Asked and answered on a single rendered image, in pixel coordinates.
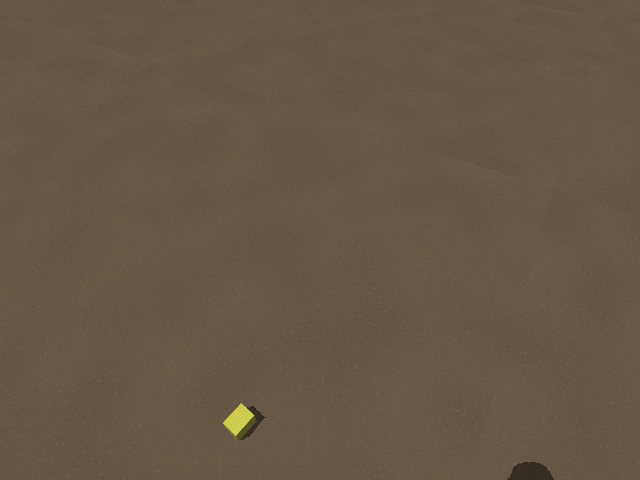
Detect small box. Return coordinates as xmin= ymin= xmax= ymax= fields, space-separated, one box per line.
xmin=223 ymin=403 xmax=256 ymax=441

